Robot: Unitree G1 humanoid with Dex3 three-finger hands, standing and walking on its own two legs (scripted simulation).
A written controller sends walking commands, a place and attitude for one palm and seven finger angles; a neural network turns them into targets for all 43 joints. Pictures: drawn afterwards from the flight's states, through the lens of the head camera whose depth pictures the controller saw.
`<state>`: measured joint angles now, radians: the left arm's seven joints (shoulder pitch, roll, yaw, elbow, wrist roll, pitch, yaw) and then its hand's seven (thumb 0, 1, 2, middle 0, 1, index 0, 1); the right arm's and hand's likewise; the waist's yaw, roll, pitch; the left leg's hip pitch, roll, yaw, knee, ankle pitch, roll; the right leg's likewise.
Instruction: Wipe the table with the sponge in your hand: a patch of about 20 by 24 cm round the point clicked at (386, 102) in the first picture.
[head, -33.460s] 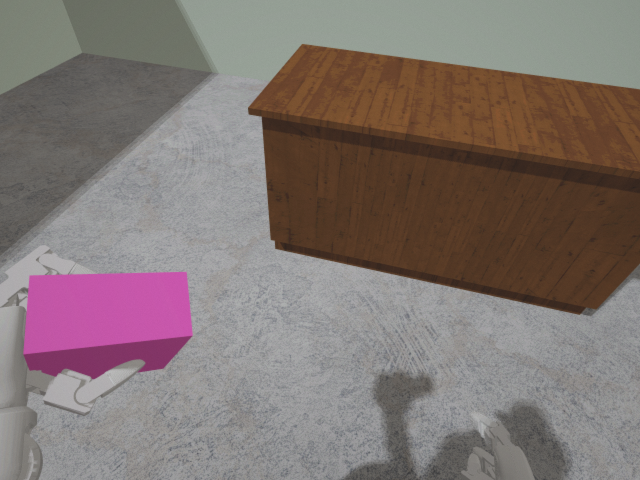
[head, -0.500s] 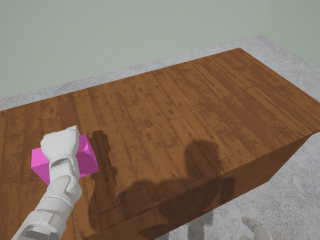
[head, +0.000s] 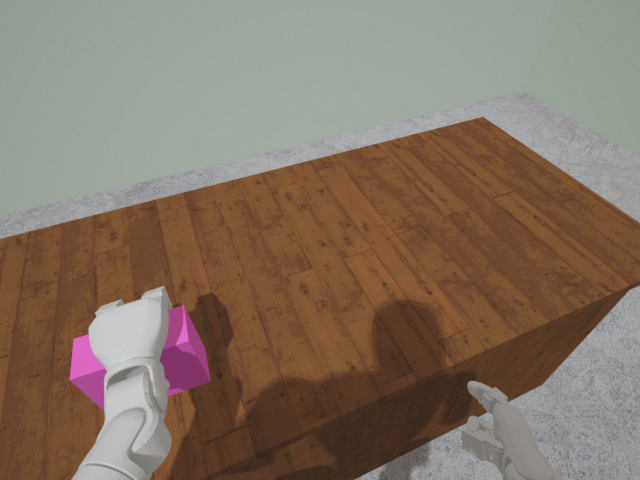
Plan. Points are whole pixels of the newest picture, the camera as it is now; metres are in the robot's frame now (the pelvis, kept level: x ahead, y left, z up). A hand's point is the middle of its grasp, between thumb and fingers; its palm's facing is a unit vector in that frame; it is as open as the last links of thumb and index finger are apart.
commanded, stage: wipe back along the middle lane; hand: left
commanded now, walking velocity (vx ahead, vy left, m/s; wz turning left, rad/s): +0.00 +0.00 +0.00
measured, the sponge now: (151, 368) +0.26 +0.28 -0.03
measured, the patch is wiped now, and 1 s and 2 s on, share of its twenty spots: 0.55 0.65 0.75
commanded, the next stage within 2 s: slide across to the third lane in 0.98 s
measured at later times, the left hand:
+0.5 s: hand (156, 378) +0.23 +0.24 +0.01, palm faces +0.02 -0.06 -1.00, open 10.2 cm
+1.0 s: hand (159, 386) +0.22 +0.24 +0.01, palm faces +0.01 -0.05 -1.00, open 10.2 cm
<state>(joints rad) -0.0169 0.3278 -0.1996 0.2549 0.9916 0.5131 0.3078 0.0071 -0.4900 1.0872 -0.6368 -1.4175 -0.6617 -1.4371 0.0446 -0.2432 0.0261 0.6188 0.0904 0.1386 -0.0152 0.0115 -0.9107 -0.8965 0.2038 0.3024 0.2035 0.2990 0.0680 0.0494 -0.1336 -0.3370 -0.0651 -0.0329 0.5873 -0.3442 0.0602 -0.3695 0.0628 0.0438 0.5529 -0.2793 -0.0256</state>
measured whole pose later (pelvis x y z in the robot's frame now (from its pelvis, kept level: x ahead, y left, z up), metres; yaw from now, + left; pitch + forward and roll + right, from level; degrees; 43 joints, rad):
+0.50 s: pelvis -0.01 -0.01 +0.00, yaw +0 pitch +4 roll +0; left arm 0.11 0.29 -0.25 0.13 1.01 0.55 0.31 0.01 -0.49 1.08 -0.62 -1.43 -0.67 -1.42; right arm 0.03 -0.24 0.03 0.63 0.09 0.16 0.01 0.01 -0.91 -0.90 0.20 0.30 0.20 0.30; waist 0.09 0.06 -0.12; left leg -0.32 -0.06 -0.02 0.60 -0.35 0.05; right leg -0.37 0.07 0.05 0.59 -0.29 -0.04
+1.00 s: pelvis -0.02 -0.02 +0.00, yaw -1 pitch +4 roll +0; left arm 0.09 0.30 -0.20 0.18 0.99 0.52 0.32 0.00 -0.49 1.08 -0.63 -1.42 -0.68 -1.42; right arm 0.05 -0.25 0.02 0.64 0.09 0.14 -0.01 0.01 -0.91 -0.90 0.20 0.30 0.20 0.30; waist 0.08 0.06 -0.12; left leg -0.33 -0.04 -0.02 0.60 -0.33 0.03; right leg -0.38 0.08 0.05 0.59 -0.27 -0.06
